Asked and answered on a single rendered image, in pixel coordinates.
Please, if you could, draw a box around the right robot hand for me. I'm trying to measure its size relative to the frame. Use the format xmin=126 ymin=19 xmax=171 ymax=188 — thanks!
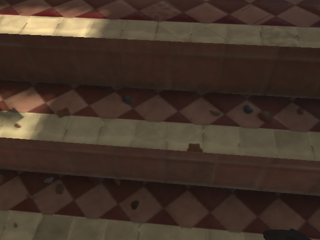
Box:
xmin=263 ymin=228 xmax=312 ymax=240

